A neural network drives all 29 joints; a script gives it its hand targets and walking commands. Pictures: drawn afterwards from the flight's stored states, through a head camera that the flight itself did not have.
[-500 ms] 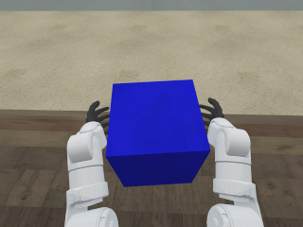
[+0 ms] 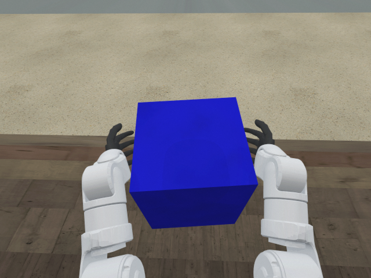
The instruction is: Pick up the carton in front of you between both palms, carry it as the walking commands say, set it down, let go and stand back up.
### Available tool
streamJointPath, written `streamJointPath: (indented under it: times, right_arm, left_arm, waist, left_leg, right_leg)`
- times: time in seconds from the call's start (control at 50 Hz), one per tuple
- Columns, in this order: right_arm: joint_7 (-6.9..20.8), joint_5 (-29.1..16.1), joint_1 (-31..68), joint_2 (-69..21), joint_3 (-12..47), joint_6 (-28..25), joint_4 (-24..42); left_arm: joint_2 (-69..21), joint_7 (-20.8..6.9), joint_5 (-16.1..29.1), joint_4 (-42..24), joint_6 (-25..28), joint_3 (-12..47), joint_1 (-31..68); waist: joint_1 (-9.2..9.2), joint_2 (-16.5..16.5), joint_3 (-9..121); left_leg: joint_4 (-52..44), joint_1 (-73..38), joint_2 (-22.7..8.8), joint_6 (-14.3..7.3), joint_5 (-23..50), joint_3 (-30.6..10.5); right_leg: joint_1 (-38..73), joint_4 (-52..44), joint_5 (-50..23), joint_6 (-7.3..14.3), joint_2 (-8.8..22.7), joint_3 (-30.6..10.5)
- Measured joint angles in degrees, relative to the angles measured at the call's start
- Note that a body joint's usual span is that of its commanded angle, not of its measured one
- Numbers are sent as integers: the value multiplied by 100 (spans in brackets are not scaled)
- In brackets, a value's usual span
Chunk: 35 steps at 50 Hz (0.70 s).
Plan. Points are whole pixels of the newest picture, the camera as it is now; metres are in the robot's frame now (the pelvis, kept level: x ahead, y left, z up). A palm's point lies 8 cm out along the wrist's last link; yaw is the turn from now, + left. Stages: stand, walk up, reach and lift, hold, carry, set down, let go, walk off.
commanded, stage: carry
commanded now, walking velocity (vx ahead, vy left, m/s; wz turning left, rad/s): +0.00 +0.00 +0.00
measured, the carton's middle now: (190, 168) +0.34 +0.00 +0.05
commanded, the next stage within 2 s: none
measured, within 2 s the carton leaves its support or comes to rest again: neither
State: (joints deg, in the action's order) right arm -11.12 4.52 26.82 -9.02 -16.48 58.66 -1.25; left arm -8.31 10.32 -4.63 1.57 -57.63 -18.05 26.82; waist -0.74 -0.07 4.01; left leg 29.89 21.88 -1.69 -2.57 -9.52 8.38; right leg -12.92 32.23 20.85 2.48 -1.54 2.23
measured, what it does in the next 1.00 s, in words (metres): walks ahead: right foot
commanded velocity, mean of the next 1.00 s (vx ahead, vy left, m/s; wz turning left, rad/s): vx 0.43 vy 0.00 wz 0.00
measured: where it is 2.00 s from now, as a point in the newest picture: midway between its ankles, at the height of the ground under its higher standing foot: (164, 213)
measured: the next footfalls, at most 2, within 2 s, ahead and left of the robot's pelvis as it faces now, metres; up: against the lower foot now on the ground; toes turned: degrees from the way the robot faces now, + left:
right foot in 0.78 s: +0.26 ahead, -0.09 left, +0.00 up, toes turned -4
left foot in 1.38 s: +0.59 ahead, +0.18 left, -0.16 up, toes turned +5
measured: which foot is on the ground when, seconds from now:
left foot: down 0.00-0.80, up 0.82-1.00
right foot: down 0.00-0.46, up 0.48-0.76, down 0.78-1.00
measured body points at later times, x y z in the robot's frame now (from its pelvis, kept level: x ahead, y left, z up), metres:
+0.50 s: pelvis +0.05 +0.02 -0.01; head +0.04 +0.03 +0.44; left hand +0.40 +0.18 +0.09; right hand +0.39 -0.13 +0.09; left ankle +0.07 +0.10 -0.73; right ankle -0.03 -0.09 -0.69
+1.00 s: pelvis +0.23 -0.01 -0.01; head +0.25 -0.01 +0.44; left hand +0.56 +0.16 +0.08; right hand +0.57 -0.15 +0.07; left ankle +0.24 +0.14 -0.68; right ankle +0.22 -0.09 -0.73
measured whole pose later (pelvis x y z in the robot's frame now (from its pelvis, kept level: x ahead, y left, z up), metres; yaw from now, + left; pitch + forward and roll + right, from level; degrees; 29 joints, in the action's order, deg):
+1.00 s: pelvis +0.23 -0.01 -0.01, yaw +0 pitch +5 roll +1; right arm -12.2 2.6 24.4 -9.1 -16.3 56.1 1.7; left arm -8.2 9.7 -1.5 -0.5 -54.3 -15.8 23.9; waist 2.5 0.1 3.4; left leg 58.5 35.2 -1.7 -1.1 -24.9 -0.1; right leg -22.6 37.8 20.3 4.3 -0.6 4.5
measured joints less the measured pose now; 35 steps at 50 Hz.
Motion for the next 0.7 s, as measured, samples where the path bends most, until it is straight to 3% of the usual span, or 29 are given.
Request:
streamJointPath:
  times: [0.24,0.34,0.4,0.44,0.52,0.56,0.7]
  right_arm:
    - [-3,9,-26,-1,-23,27,-24]
    - [-19,-34,-125,21,-89,42,-62]
    - [-44,-41,-102,30,-123,1,-119]
    - [-63,-2,-30,-11,-131,-57,-192]
    - [-64,125,-5,-111,-61,-188,-275]
    - [-33,28,-140,-85,-19,-205,-137]
    - [-9,-194,-212,-29,125,-330,279]
  left_arm:
    - [-22,3,-19,49,-9,-2,-19]
    - [-97,22,-104,135,2,37,-80]
    - [-48,35,-101,214,15,93,-28]
    - [41,42,-48,230,15,104,9]
    - [171,51,131,263,86,52,-13]
    - [100,52,144,240,116,11,-1]
    - [23,110,208,-237,280,58,-118]
  waist:
    - [16,-9,73]
    - [130,52,251]
    - [211,164,278]
    - [206,260,278]
    - [3,71,181]
    - [-30,34,93]
    - [-133,-27,-102]
  left_leg:
    - [44,-8,-11,-2,-51,-8]
    - [536,81,25,-32,-930,-45]
    - [630,48,129,-100,-951,-35]
    - [613,-2,199,-151,-590,50]
    - [789,-2,195,-223,-963,13]
    - [632,-124,192,-203,-970,-32]
    - [90,-650,202,-106,-1027,-108]
  right_leg:
    - [33,-6,22,25,-12,5]
    - [118,42,197,59,9,-25]
    - [116,229,398,-6,88,-92]
    - [14,587,609,-50,181,-151]
    - [-1065,2715,942,-39,145,-145]
    - [-1511,3025,780,-57,197,-108]
    - [-1925,1287,-223,-104,342,-55]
